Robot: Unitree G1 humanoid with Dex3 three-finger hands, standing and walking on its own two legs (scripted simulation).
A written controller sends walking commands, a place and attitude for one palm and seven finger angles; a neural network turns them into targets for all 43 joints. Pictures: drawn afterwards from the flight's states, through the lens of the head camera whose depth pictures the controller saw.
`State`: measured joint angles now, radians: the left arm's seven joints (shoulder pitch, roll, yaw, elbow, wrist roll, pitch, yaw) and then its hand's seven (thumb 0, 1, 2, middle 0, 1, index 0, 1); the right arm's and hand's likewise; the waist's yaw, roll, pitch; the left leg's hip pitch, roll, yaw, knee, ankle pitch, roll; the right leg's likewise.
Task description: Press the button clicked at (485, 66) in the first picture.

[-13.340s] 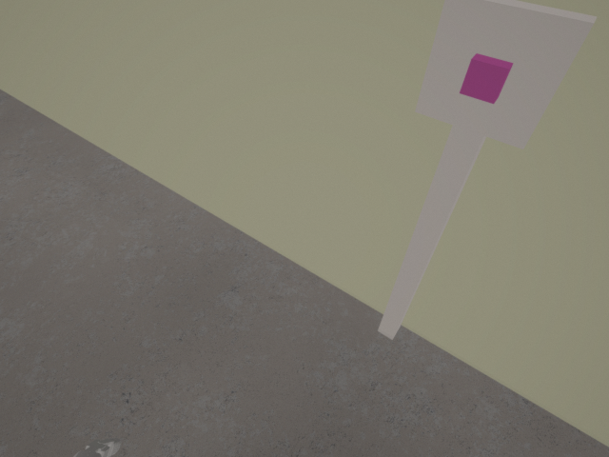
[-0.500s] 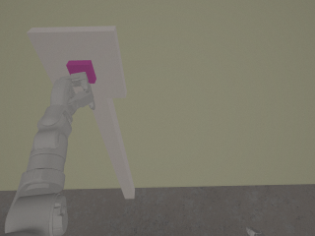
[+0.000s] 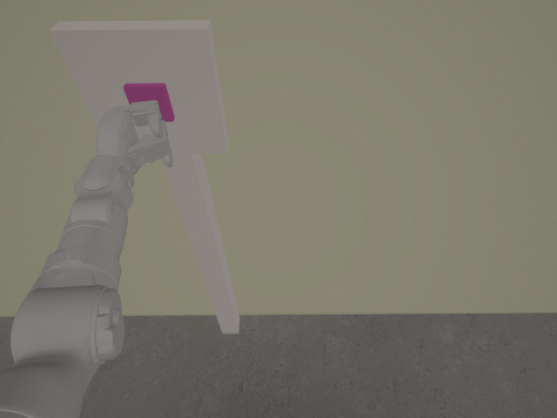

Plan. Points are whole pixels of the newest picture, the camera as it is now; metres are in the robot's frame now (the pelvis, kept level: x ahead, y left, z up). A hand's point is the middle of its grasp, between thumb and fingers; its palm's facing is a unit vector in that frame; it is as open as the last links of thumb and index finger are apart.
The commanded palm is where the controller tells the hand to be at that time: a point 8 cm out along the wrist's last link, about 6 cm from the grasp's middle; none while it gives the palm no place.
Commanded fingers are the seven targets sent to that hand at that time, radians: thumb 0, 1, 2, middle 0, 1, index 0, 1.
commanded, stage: hold the button down briefly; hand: left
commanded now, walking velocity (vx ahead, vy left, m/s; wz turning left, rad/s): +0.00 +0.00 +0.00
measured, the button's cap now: (152, 99) +0.51 +0.20 +0.21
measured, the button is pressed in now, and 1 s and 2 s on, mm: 13 0 0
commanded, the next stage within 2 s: pull the fist back off the button in 0.12 s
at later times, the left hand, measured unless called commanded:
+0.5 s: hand (163, 143) +0.45 +0.17 +0.18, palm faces +0.02 -1.00 +0.00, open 3.1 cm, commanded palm +0.43 +0.23 +0.18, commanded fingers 0.00 0.90 0.90 -1.30 -1.50 -1.30 -1.50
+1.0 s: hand (157, 167) +0.40 +0.17 +0.18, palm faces +0.02 -1.00 +0.00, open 3.1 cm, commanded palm +0.36 +0.22 +0.18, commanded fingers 0.00 0.90 0.90 -1.30 -1.50 -1.30 -1.50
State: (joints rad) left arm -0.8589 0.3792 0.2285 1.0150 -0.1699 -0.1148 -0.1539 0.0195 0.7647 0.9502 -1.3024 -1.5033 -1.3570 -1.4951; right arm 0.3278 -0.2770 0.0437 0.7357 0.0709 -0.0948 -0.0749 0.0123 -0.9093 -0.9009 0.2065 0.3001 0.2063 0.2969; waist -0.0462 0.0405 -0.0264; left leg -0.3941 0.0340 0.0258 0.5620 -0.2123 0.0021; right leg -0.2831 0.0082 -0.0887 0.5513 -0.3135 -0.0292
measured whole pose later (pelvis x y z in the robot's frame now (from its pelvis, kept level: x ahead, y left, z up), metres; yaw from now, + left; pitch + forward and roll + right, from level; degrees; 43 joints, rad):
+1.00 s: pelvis +0.02 +0.00 +0.01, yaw -2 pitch +0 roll +0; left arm -0.41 0.26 0.21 0.32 -0.22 0.13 -0.13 0.02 0.89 0.90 -1.30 -1.50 -1.30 -1.50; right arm 0.23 -0.26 0.05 0.62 0.08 -0.09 -0.07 0.02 -0.91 -0.90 0.21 0.30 0.21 0.30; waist 0.02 0.04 -0.05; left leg -0.27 0.03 0.06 0.50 -0.23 0.01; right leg -0.17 0.00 -0.05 0.50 -0.32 -0.02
